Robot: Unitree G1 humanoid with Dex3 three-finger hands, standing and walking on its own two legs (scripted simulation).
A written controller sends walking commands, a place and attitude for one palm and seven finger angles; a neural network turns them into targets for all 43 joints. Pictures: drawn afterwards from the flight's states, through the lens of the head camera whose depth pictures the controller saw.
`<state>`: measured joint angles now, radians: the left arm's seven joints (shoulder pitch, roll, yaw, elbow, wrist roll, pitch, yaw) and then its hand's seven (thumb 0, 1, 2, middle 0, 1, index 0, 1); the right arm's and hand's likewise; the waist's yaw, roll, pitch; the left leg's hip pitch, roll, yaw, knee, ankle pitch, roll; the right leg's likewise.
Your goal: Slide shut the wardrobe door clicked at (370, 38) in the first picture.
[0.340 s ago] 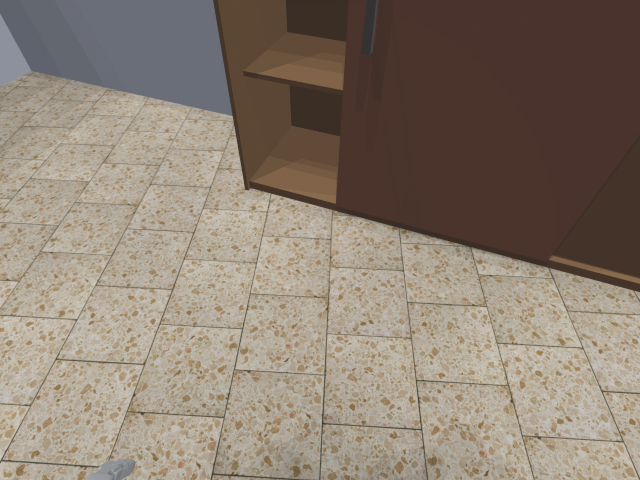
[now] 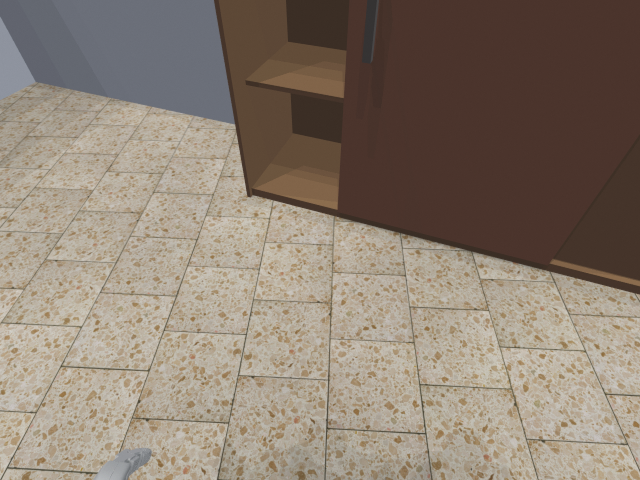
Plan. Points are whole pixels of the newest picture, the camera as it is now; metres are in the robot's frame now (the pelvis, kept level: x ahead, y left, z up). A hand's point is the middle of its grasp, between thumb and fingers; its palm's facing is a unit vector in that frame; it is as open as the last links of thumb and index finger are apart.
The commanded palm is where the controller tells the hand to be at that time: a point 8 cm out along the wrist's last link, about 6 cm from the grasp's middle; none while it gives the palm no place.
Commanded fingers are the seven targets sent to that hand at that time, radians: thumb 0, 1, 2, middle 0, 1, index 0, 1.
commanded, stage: stand and wait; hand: right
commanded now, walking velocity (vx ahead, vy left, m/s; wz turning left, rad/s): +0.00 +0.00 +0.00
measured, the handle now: (374, 9) +1.28 -0.09 +0.12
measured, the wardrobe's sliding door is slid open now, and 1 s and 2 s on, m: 0.44 0.44 0.44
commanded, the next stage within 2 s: look at it before walking up in 0.70 s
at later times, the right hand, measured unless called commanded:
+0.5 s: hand out of the picture +0.06 -0.24 -0.15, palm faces -0.03 +0.94 -0.34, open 7.4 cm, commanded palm none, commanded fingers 0.00 -0.90 -0.90 0.20 0.30 0.20 0.30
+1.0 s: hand out of the picture +0.05 -0.24 -0.15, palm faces -0.04 +0.94 -0.33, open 7.4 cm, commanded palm none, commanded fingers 0.00 -0.90 -0.90 0.20 0.30 0.20 0.30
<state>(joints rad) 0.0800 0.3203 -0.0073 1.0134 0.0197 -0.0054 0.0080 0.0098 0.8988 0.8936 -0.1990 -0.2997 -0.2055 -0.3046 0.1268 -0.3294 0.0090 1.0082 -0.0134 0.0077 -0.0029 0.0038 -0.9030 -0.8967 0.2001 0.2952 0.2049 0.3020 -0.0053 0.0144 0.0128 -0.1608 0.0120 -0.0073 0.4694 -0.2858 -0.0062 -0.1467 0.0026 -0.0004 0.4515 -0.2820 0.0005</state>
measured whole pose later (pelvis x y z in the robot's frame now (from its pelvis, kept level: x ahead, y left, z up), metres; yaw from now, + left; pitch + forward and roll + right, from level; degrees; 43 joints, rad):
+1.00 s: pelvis -0.02 +0.01 +0.01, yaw +1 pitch -2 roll +0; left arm 0.13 0.33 -0.01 1.11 0.01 -0.01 0.00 0.01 0.90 0.89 -0.20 -0.30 -0.20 -0.30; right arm 0.14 -0.34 0.01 1.08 -0.01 0.00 0.00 0.00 -0.90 -0.90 0.20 0.30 0.20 0.30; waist 0.00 0.01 0.03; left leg -0.16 0.00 -0.01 0.39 -0.21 0.00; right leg -0.14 -0.01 0.00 0.38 -0.21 0.01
